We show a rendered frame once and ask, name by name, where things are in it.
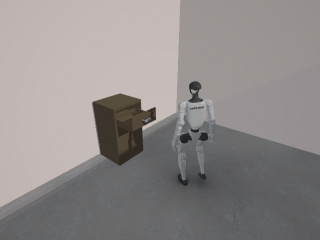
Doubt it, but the right robot forearm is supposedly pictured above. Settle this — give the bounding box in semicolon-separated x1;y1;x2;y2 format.
209;117;216;134

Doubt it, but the cabinet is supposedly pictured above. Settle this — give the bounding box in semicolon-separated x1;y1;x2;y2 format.
93;93;143;166

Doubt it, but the drawer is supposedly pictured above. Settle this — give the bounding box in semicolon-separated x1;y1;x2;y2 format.
115;107;156;132

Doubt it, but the robot right hand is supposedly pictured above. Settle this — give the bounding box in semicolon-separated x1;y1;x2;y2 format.
208;133;215;143

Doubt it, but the right robot upper arm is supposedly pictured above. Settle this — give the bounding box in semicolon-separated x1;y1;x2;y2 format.
204;99;215;122

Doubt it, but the left robot upper arm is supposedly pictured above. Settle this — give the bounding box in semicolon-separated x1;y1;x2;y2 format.
178;101;187;126

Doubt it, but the robot left hand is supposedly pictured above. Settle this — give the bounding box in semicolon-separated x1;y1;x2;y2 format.
171;140;180;153

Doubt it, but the robot thigh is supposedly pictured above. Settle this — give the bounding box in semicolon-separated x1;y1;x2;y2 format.
196;130;208;153
177;132;190;161

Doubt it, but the robot left thigh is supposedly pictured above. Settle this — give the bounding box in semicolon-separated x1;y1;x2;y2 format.
177;132;190;161

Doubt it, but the handle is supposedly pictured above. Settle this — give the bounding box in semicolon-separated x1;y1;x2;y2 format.
143;117;152;123

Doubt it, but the robot right thigh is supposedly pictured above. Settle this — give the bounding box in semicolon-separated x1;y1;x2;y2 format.
196;130;208;153

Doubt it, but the left robot forearm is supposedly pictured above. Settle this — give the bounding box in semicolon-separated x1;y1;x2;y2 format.
173;120;182;141

